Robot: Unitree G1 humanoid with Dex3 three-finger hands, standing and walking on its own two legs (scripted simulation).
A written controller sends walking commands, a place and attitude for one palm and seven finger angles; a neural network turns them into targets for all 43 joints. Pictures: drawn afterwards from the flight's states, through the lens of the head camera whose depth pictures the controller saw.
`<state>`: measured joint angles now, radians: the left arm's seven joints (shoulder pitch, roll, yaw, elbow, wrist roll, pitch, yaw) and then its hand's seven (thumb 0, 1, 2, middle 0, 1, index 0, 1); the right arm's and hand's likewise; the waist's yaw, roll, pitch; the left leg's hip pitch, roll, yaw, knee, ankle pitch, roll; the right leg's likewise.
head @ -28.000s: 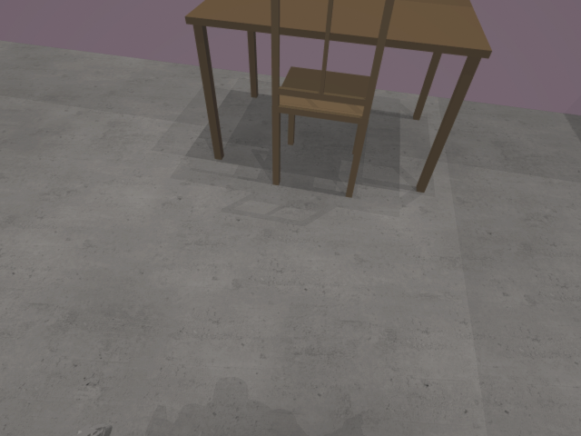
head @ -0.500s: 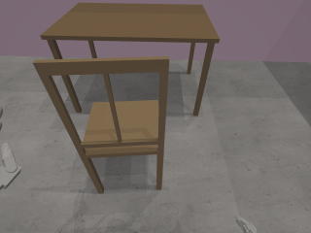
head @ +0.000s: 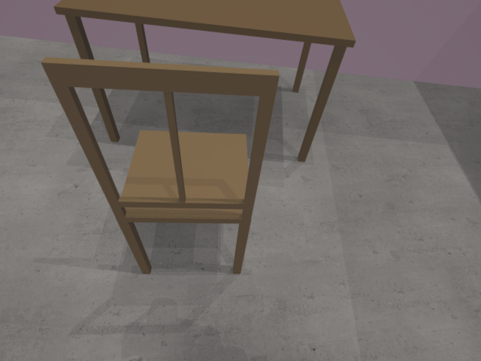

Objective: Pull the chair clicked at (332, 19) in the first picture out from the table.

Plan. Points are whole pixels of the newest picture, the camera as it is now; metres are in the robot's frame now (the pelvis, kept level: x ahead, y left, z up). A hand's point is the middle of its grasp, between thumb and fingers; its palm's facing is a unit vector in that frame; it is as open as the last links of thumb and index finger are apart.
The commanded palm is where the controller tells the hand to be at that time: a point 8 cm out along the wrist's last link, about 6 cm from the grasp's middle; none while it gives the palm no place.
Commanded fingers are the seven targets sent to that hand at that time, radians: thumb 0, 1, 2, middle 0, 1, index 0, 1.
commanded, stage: let the arm hang, fingers relaxed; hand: left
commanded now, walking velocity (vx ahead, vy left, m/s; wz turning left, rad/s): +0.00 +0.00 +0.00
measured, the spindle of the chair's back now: (176, 156) +0.55 +0.18 -0.05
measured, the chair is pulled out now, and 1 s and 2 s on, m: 0.61 0.61 0.61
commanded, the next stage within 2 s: look to check the result in 0.76 s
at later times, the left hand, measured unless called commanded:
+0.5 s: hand out of the picture -0.02 +0.16 -0.17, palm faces +0.02 -0.98 -0.18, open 7.4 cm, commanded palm none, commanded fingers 0.00 0.90 0.90 -0.20 -0.30 -0.20 -0.30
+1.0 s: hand out of the picture -0.01 +0.15 -0.17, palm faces +0.04 -0.98 -0.18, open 7.3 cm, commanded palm none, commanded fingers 0.00 0.90 0.90 -0.20 -0.30 -0.20 -0.30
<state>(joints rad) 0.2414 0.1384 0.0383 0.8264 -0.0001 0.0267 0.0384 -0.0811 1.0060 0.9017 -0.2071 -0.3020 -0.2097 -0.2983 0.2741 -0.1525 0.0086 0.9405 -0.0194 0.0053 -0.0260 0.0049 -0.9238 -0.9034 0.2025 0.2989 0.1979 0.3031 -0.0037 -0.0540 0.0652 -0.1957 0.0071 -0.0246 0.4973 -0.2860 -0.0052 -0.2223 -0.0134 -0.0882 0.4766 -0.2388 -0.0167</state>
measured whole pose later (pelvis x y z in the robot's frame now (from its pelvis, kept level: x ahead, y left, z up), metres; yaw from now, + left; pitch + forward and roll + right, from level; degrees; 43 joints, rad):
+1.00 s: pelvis +0.00 -0.01 +0.00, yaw -1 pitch -2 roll +0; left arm 0.32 0.10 0.01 1.09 0.01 0.01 0.04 0.00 0.91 0.90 -0.20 -0.30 -0.20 -0.30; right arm 0.36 -0.09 0.01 1.10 -0.01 -0.01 -0.05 0.00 -0.91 -0.90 0.20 0.30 0.19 0.30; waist -0.01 0.02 0.05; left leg -0.15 0.02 -0.01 0.45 -0.27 -0.02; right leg -0.20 0.00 -0.08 0.45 -0.23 -0.03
